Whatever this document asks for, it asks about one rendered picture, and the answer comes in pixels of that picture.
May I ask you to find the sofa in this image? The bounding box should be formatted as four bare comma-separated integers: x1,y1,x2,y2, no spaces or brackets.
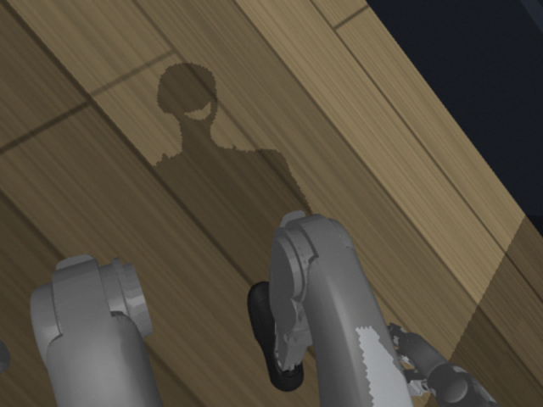
366,0,543,237

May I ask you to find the right robot hand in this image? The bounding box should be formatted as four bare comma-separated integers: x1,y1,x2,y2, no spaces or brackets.
387,323,449,396

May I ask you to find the right robot foot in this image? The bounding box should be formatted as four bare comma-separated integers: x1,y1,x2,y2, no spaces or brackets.
247,282,304,392

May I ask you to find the right robot arm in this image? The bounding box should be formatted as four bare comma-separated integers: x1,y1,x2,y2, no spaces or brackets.
427,363,501,407

